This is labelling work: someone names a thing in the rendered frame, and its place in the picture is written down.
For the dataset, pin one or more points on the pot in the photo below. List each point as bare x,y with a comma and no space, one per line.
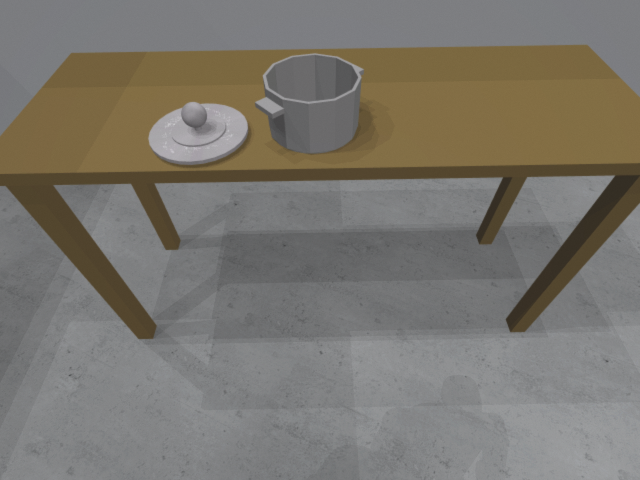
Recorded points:
312,102

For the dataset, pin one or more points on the table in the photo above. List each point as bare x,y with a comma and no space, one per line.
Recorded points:
425,113

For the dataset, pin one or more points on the lid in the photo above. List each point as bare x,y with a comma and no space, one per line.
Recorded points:
224,132

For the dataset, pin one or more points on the knob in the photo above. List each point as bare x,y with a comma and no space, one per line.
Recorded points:
194,114

